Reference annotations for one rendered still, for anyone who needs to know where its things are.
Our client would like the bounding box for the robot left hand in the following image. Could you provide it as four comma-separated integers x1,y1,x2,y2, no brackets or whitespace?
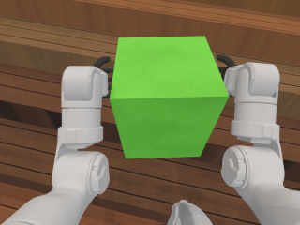
94,56,114,98

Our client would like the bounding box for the right robot forearm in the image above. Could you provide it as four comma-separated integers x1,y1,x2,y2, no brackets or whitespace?
223,62,285,180

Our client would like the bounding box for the carton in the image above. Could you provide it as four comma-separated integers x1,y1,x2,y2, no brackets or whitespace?
110,36,229,158

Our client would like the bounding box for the robot right upper arm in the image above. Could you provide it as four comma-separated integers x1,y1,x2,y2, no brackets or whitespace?
221,145,300,225

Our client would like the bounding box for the robot left upper arm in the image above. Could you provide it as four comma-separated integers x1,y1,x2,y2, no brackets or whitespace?
1,150,110,225

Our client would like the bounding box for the left robot forearm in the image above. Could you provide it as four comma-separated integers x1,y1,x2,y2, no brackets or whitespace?
52,66,109,185

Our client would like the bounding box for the robot right thigh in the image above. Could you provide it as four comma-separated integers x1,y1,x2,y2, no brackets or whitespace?
171,202,213,225

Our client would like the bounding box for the robot right hand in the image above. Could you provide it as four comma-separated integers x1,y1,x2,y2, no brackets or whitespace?
216,54,238,97

